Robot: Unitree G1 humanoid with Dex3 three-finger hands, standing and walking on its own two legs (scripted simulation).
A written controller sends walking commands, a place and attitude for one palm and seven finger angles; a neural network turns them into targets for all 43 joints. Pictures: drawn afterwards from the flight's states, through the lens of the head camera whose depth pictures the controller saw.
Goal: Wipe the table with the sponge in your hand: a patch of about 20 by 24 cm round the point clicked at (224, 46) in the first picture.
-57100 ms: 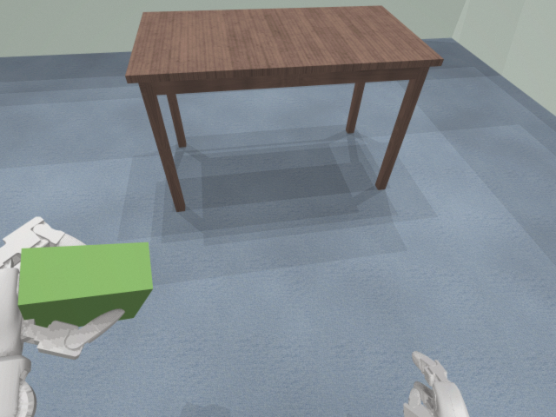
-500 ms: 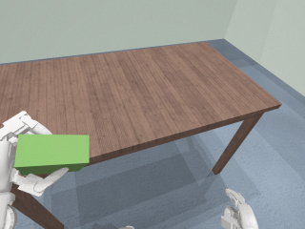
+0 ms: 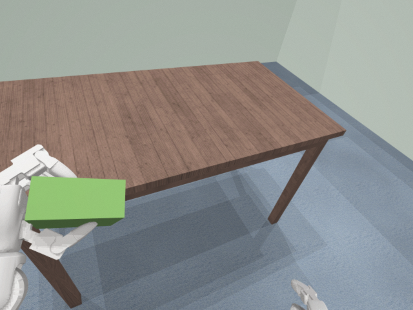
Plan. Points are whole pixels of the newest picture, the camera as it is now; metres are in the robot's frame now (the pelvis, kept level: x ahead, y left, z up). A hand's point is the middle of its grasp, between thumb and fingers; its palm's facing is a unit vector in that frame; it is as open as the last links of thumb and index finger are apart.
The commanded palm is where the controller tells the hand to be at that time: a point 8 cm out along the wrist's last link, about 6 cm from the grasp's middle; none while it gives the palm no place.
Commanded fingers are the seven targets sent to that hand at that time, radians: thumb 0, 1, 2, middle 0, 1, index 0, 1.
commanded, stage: stop stepping back and stand still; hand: left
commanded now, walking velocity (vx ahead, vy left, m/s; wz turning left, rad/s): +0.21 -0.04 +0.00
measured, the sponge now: (91, 205) +0.22 +0.20 +0.15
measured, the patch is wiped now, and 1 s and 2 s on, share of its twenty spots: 0.95 0.95 0.95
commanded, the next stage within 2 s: stand and wait in 1.10 s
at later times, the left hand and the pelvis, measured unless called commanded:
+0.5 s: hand out of the picture +0.09 +0.28 +0.16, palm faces +0.44 -0.86 -0.27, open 9.5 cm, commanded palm +0.04 +0.30 +0.18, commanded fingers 0.00 0.10 1.30 -1.20 -1.60 -1.20 -1.60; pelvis -0.12 +0.02 -0.01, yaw +0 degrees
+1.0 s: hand out of the picture +0.04 +0.23 +0.16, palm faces +0.38 -0.86 -0.33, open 9.6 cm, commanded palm +0.00 +0.28 +0.18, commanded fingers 0.00 0.10 1.30 -1.20 -1.60 -1.20 -1.60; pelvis -0.16 +0.00 +0.00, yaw +1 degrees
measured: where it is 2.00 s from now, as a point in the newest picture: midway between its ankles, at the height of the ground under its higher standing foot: outside the picture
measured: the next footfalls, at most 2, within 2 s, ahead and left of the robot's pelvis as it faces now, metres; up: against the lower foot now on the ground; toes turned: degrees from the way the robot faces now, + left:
left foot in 0.06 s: +0.01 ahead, +0.12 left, +0.00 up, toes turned +0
right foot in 0.34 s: -0.06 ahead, -0.07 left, +0.00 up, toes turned -1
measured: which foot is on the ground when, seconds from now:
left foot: up 0.00-0.04, down 0.06-0.38, up 0.40-0.60, down 0.62-0.82, up 0.84-1.00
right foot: down 0.00-0.06, up 0.08-0.32, down 0.34-1.00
